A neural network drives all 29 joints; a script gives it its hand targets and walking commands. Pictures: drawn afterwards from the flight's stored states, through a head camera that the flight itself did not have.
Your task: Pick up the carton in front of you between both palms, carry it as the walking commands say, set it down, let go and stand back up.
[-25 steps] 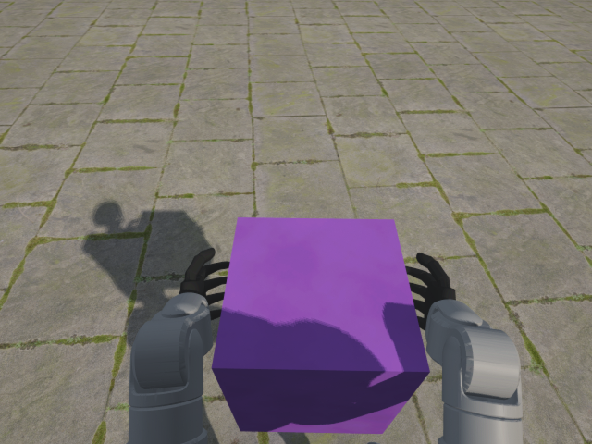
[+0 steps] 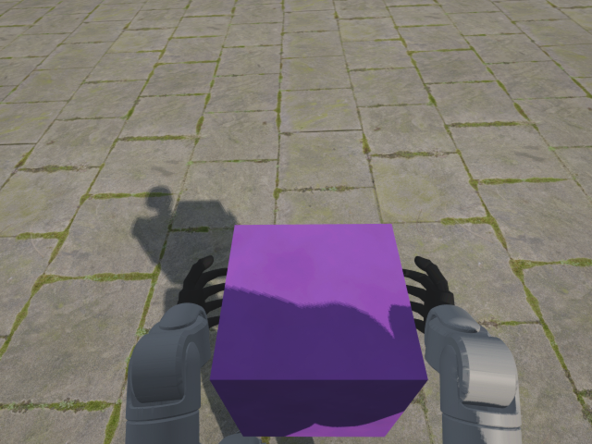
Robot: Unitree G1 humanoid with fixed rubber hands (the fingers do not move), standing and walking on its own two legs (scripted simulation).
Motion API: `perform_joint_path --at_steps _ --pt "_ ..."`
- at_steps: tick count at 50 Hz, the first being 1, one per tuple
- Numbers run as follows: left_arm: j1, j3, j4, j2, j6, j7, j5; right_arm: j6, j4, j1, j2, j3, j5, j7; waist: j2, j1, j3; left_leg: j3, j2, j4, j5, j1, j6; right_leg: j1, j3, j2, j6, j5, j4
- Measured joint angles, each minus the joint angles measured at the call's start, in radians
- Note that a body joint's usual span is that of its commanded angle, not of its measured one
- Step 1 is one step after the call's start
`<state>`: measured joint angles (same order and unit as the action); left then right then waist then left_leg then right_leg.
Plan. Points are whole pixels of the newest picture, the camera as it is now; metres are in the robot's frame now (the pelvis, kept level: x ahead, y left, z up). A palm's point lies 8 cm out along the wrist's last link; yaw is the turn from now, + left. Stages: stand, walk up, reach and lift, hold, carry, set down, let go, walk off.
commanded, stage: carry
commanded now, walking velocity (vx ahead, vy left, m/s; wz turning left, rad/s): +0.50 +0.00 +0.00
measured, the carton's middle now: (313, 336) +0.27 +0.01 -0.01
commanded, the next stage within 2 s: none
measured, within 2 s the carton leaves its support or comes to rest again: neither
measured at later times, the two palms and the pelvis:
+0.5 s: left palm (221, 140) +0.60 +0.18 +0.08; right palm (386, 140) +0.58 -0.12 +0.09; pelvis +0.32 +0.04 +0.00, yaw -3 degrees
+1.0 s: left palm (257, 77) +0.87 +0.14 +0.07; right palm (384, 78) +0.87 -0.16 +0.06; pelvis +0.61 +0.00 -0.01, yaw -1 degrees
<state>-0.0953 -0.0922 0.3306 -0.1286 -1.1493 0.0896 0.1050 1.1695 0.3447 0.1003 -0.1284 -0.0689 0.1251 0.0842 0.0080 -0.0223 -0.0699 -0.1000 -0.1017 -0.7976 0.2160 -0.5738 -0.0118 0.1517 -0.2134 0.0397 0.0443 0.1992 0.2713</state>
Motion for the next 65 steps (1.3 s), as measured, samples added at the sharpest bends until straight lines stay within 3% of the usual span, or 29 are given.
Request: perform_joint_path --at_steps 6,9,11,12,14,16,19,23,27,32,33,34,36,38,40,46,51,52,54,57,65 --pt "-0.019 0.010 0.058 -0.001 -0.029 0.000 -0.002 0.025 0.074 0.000 0.000 -0.005 -0.010 0.005 -0.004 0.011 -0.030 -0.059 0.013 0.256 -0.132 0.025 0.012 -0.163 0.007 0.003 -0.050 0.112 -0.032" --pt "-0.039 0.006 0.067 -0.003 -0.055 0.000 0.006 0.047 0.077 0.022 -0.001 -0.016 -0.015 0.006 -0.014 0.012 -0.042 -0.108 0.038 0.341 -0.123 0.101 0.029 -0.214 0.020 0.022 -0.084 0.223 0.054" --pt "-0.056 -0.017 0.054 -0.001 -0.066 0.000 0.009 0.043 0.033 0.051 -0.004 -0.015 -0.014 0.005 -0.052 0.023 -0.040 -0.134 0.061 0.279 -0.114 0.113 0.075 -0.146 0.039 0.077 -0.084 0.270 0.295" --pt "-0.062 -0.028 0.042 -0.001 -0.071 0.000 0.011 0.043 0.007 0.065 -0.006 -0.016 -0.012 0.005 -0.052 0.030 -0.034 -0.139 0.060 0.253 -0.081 0.118 0.089 -0.071 0.080 0.076 -0.078 0.267 0.466" --pt "-0.068 -0.040 0.021 -0.006 -0.080 0.000 0.017 0.048 -0.025 0.076 -0.008 -0.022 -0.012 0.005 -0.038 0.035 -0.014 -0.138 0.054 0.276 -0.049 0.160 0.090 0.086 0.139 0.047 -0.057 0.254 0.746" --pt "-0.069 -0.033 0.007 -0.006 -0.083 0.000 0.021 0.049 -0.031 0.068 -0.007 -0.028 -0.014 0.005 -0.027 0.038 0.002 -0.135 0.054 0.337 -0.047 0.216 0.083 0.210 0.149 0.038 -0.040 0.199 0.850" --pt "-0.070 -0.019 0.004 -0.005 -0.073 0.001 0.022 0.041 -0.016 0.054 -0.005 -0.034 -0.018 0.004 -0.019 0.041 0.015 -0.126 0.057 0.428 -0.044 0.302 0.079 0.338 0.141 0.048 -0.039 0.109 0.796" --pt "-0.066 -0.005 0.034 -0.005 -0.059 0.003 0.020 0.030 0.021 0.047 -0.004 -0.038 -0.026 0.004 -0.015 0.039 0.013 -0.114 0.062 0.519 -0.021 0.412 0.064 0.430 0.123 0.068 -0.057 0.013 0.606" --pt "-0.060 -0.004 0.064 -0.005 -0.061 0.004 0.019 0.029 0.040 0.050 -0.005 -0.032 -0.026 0.001 -0.016 0.030 -0.006 -0.108 0.065 0.569 0.034 0.522 0.038 0.445 0.087 0.069 -0.063 -0.078 0.396" --pt "-0.050 -0.010 0.048 -0.003 -0.071 0.004 0.017 0.042 0.018 0.047 -0.004 -0.021 -0.011 -0.003 -0.005 0.027 -0.030 -0.098 0.053 0.548 0.161 0.651 -0.013 0.374 0.020 0.033 -0.034 -0.146 0.222" --pt "-0.053 -0.011 0.037 -0.004 -0.071 0.004 0.016 0.044 0.013 0.047 -0.004 -0.021 -0.008 -0.003 -0.002 0.026 -0.030 -0.097 0.044 0.499 0.206 0.662 -0.024 0.338 0.002 0.020 -0.030 -0.153 0.185" --pt "-0.057 -0.009 0.017 -0.004 -0.065 0.002 0.017 0.043 0.004 0.047 -0.003 -0.028 -0.005 -0.004 0.013 0.022 -0.028 -0.096 0.021 0.408 0.257 0.649 -0.032 0.316 -0.013 0.005 0.003 -0.161 0.185" --pt "-0.075 -0.004 -0.043 -0.007 -0.042 0.000 0.020 0.038 -0.023 0.052 -0.004 -0.051 -0.001 -0.005 0.039 0.011 -0.007 -0.041 -0.008 0.078 0.252 0.517 -0.032 0.314 -0.030 -0.003 0.045 -0.094 0.254" --pt "-0.079 -0.005 -0.074 -0.008 -0.030 0.000 0.020 0.033 -0.040 0.051 -0.004 -0.058 0.002 -0.005 0.031 0.009 0.030 0.025 0.030 -0.208 0.269 0.359 -0.020 0.277 -0.029 0.006 0.038 -0.061 0.236" --pt "-0.065 -0.005 -0.072 -0.006 -0.019 -0.001 0.017 0.023 -0.043 0.044 -0.003 -0.049 0.003 -0.005 0.023 0.010 0.060 0.033 0.046 -0.281 0.237 0.245 -0.007 0.224 -0.027 0.010 0.027 -0.068 0.172" --pt "-0.020 -0.006 -0.006 -0.002 0.022 -0.004 0.003 -0.017 -0.005 0.025 -0.002 -0.010 0.000 0.000 0.018 0.012 0.091 0.007 0.043 0.092 0.124 0.126 -0.010 0.103 -0.008 0.006 0.018 -0.058 0.054" --pt "-0.008 0.005 0.040 -0.001 0.020 -0.005 -0.003 -0.010 0.055 0.004 0.000 0.000 -0.008 0.008 0.030 0.022 0.060 -0.044 0.036 0.358 -0.151 0.186 -0.019 0.034 -0.002 -0.005 -0.013 0.043 0.113" --pt "-0.009 0.007 0.048 0.000 0.015 -0.005 -0.003 -0.004 0.064 0.005 -0.001 0.000 -0.010 0.009 0.031 0.022 0.047 -0.055 0.031 0.388 -0.179 0.215 -0.004 0.027 0.000 -0.009 -0.020 0.075 0.145" --pt "-0.023 -0.002 0.047 -0.001 -0.004 -0.005 0.000 0.001 0.055 0.012 -0.001 0.000 -0.010 0.009 -0.011 0.021 0.019 -0.072 0.049 0.368 -0.101 0.241 0.033 0.019 0.014 0.016 -0.037 0.110 0.192" --pt "-0.040 -0.014 0.033 -0.002 -0.038 -0.004 0.014 0.017 0.011 0.038 -0.003 -0.009 -0.010 0.003 -0.050 0.016 -0.026 -0.090 0.061 0.339 -0.031 0.257 0.041 -0.001 0.034 0.034 -0.052 0.160 0.204" --pt "-0.074 -0.026 -0.032 -0.006 -0.067 -0.002 0.031 0.033 -0.060 0.065 -0.006 -0.034 -0.001 -0.005 -0.037 0.021 -0.060 -0.098 0.061 0.288 0.038 0.257 0.042 -0.009 0.052 0.042 -0.081 0.188 0.223"
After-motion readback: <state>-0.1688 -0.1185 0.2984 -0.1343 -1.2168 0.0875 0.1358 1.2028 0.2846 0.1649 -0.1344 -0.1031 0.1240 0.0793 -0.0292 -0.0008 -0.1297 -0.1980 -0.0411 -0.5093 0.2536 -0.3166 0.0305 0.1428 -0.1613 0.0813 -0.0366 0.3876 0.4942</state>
